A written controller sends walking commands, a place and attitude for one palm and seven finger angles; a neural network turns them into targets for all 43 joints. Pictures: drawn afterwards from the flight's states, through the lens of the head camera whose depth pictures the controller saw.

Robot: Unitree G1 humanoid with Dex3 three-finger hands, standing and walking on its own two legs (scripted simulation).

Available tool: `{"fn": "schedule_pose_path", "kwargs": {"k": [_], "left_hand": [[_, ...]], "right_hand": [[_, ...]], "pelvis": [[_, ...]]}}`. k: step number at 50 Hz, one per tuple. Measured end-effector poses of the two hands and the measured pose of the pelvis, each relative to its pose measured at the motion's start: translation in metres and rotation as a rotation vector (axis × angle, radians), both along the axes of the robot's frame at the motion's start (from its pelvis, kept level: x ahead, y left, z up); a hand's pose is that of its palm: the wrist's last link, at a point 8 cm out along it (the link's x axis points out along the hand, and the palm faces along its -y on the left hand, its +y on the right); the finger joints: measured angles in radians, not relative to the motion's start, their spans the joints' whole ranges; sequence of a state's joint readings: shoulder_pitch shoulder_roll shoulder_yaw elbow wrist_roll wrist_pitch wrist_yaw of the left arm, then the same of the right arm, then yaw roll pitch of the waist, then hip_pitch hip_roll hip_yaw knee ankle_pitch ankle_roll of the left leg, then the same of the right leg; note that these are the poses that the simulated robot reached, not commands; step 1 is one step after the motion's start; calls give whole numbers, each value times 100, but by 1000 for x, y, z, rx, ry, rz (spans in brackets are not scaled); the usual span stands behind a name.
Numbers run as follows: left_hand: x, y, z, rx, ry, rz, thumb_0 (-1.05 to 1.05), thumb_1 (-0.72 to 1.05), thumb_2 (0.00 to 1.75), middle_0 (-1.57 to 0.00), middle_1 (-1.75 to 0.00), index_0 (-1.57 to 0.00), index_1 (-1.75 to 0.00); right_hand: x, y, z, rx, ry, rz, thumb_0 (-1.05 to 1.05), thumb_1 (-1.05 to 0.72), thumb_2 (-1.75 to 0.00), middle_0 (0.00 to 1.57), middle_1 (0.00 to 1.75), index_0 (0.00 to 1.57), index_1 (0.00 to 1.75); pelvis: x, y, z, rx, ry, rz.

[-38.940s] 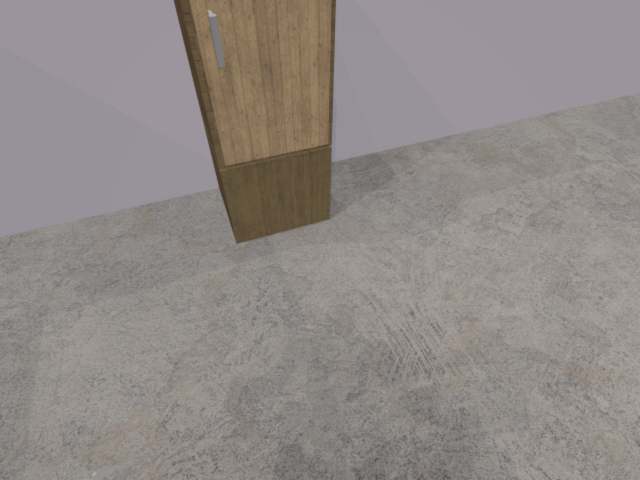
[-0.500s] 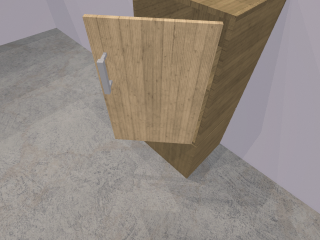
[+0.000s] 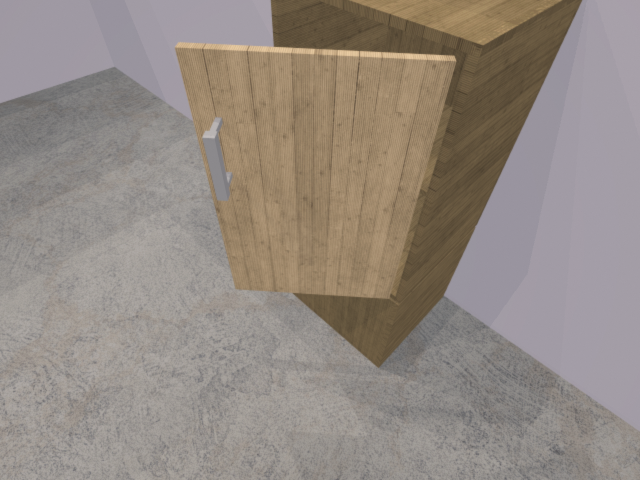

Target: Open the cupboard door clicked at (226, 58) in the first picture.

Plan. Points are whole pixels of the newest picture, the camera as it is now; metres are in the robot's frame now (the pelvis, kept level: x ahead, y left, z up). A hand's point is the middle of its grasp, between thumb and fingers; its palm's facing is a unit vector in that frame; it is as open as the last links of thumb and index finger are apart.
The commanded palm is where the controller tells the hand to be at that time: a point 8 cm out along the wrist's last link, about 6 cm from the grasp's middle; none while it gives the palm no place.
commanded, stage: raise the hand with hooked fingers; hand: left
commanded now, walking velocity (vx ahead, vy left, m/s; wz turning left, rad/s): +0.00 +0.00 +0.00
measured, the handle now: (220, 160) +0.57 +0.20 +0.08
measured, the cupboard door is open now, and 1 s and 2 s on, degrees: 41 41 41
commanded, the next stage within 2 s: none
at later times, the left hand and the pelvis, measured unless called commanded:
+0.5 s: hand (167, 462) +0.15 +0.19 -0.03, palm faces +0.10 -0.99 -0.05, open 9.1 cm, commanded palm +0.15 +0.25 -0.01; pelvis -0.02 -0.04 -0.08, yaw +2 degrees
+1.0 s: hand (148, 383) +0.22 +0.22 +0.03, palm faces +0.01 -1.00 -0.07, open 12.1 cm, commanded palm +0.19 +0.27 +0.04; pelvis -0.01 -0.02 -0.04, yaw +0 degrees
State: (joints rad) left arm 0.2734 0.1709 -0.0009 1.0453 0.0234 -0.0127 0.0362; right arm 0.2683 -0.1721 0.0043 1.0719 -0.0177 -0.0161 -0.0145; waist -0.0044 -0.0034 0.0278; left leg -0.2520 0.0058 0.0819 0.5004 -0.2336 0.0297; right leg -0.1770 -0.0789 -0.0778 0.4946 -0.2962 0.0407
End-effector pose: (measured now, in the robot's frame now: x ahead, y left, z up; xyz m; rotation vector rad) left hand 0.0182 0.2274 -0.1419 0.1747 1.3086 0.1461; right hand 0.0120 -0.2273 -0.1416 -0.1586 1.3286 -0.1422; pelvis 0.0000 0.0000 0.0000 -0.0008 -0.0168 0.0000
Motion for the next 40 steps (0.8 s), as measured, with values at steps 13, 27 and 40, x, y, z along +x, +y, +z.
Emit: {"fn": "schedule_pose_path", "kwargs": {"k": [13,27,40], "left_hand": [[152,3,147,-43,-1263,-65,1,79,85,-21,-38,-20,-38],[114,14,122,-58,-1288,-109,2,47,72,-24,-58,-23,-58],[170,31,162,-108,-1231,-176,1,17,59,-26,-77,-25,-77]], "right_hand": [[132,-35,44,-85,-697,91,1,-91,-89,20,30,21,30],[180,-42,23,-100,-792,200,1,-90,-90,20,30,20,30],[108,-47,8,-69,-605,57,1,-90,-89,20,30,21,30]], "pelvis": [[-17,-15,-33,-2,139,4],[-22,-41,-76,-47,201,36],[-14,-36,-51,-25,188,10]]}}
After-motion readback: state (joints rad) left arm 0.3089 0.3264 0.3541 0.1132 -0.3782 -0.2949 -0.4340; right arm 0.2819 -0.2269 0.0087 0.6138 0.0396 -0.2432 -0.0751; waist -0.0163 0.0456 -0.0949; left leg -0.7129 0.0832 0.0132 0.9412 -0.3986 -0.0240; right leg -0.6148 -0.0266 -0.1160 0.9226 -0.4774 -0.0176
